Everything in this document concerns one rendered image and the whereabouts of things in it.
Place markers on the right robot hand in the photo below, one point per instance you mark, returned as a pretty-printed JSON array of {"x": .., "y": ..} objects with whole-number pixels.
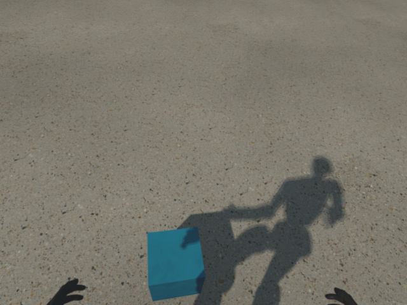
[{"x": 342, "y": 297}]

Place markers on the carton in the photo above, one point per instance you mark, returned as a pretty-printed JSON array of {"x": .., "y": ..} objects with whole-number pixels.
[{"x": 175, "y": 263}]

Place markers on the left robot hand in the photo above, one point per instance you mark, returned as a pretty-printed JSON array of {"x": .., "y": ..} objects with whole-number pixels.
[{"x": 61, "y": 297}]

